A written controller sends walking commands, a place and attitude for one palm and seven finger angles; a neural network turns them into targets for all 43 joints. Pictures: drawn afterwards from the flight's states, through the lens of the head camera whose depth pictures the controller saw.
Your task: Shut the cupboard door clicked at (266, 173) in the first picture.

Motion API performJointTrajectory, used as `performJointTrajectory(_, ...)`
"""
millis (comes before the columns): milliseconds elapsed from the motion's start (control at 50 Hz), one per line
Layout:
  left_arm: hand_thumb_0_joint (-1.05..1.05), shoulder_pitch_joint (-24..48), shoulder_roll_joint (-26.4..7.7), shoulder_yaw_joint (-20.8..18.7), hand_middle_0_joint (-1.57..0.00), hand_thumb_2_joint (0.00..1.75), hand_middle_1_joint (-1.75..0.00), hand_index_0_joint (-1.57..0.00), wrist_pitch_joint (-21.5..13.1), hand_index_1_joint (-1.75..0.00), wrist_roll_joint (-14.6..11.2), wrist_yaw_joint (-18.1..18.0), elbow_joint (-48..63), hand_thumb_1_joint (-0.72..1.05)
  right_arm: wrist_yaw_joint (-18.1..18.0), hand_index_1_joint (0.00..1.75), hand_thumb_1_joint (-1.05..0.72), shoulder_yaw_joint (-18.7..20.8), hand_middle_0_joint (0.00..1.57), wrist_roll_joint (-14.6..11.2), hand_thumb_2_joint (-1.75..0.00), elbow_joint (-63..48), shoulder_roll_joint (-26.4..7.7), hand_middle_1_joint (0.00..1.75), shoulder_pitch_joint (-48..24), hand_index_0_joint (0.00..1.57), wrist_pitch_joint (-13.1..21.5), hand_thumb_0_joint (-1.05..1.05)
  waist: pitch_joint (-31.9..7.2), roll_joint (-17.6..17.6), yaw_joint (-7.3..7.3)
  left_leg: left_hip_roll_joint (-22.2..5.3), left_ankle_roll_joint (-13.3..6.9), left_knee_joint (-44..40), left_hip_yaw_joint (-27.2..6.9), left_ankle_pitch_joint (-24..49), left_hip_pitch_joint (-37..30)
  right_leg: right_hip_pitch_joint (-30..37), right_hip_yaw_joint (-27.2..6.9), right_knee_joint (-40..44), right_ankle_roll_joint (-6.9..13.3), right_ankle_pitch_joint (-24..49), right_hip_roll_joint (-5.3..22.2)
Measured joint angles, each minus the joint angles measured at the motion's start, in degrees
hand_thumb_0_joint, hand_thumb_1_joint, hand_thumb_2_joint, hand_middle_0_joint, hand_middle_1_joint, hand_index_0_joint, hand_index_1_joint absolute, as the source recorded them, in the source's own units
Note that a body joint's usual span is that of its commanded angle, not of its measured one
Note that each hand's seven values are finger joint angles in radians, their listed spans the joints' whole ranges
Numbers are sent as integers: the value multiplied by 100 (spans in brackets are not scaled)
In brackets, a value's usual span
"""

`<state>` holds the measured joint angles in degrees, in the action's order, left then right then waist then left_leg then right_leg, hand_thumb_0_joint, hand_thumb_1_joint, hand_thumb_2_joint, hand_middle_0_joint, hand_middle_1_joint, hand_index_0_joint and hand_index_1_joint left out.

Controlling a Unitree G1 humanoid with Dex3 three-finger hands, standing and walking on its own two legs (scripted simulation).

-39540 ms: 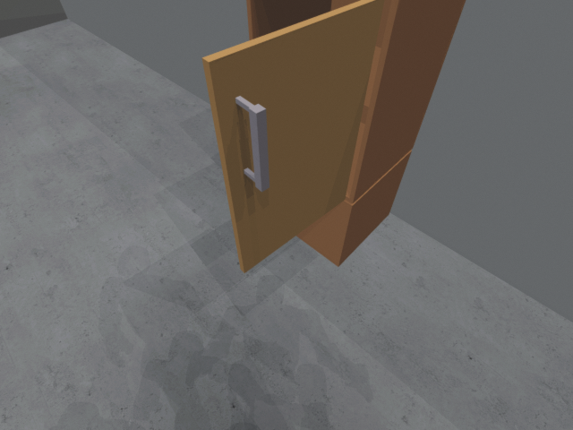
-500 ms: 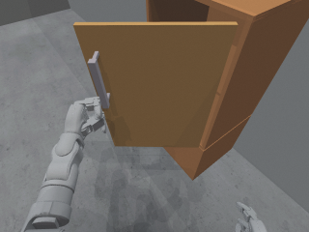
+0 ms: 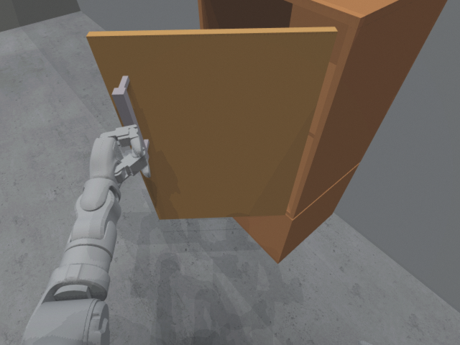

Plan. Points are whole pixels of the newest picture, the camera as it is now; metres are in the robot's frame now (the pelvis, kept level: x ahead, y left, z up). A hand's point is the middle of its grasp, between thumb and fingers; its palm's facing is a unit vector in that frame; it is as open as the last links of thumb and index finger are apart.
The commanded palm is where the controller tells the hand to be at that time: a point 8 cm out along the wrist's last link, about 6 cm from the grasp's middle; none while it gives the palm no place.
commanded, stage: bring the fist close to the handle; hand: left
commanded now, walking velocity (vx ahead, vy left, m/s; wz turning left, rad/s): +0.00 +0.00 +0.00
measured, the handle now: (134, 122) +0.51 +0.20 +0.11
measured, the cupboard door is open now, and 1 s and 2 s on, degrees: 52 43 34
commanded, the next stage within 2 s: push the door shut along its arc in 0.12 s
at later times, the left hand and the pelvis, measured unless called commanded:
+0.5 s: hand (146, 144) +0.43 +0.16 +0.12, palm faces -0.02 -1.00 -0.02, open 3.1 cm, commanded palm +0.41 +0.21 +0.11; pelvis -0.02 +0.01 -0.01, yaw +1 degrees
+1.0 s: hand (166, 122) +0.49 +0.13 +0.12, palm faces -0.15 -0.99 +0.00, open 3.1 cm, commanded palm +0.49 +0.19 +0.11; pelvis -0.01 +0.01 -0.02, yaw +0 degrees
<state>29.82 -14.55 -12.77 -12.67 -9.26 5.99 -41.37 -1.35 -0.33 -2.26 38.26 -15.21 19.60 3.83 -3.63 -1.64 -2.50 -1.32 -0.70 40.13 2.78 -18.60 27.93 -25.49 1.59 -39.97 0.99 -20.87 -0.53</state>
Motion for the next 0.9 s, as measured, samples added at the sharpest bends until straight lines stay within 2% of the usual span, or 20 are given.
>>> performJointTrajectory(160,2,-4,-38,67,-130,90,-150,-130,-22,-150,-100,31,72,90,-54,30,-91,-9,20,-40,-90,-31,13,30,-127,20,14,2,27,-2,41,-3,-7,-4,-49,58,-27,70,48,58,-3,71,-6)
performJointTrajectory(360,2,682,-143,215,-130,90,-150,-130,0,-150,-34,132,-712,90,-90,30,-91,-99,21,-59,-90,-97,2,30,-364,20,68,1,110,20,-7,41,-28,91,-134,130,173,-82,135,-13,-19,120,37)
performJointTrajectory(520,2,1612,-413,79,-131,90,-150,-130,-237,-150,43,374,-1635,90,-75,30,-91,-149,21,-22,-90,15,-13,30,-274,20,105,1,87,47,-201,45,-39,274,-133,91,527,-436,132,-200,-27,80,47)
performJointTrajectory(680,2,2039,-717,-84,-131,90,-150,-131,-294,-150,18,691,-2282,90,-27,30,-91,-99,21,16,-90,123,-105,30,143,20,15,1,24,5,-347,27,-56,407,-94,17,798,-719,90,-325,-43,25,35)
performJointTrajectory(900,2,2606,-973,-194,-130,90,-150,-131,-365,-150,145,921,-2687,90,-13,30,-91,-16,21,86,-90,265,-184,30,385,20,-13,1,-10,-4,-605,-26,-46,622,-117,-61,1258,-1148,106,-466,-32,-11,-16)
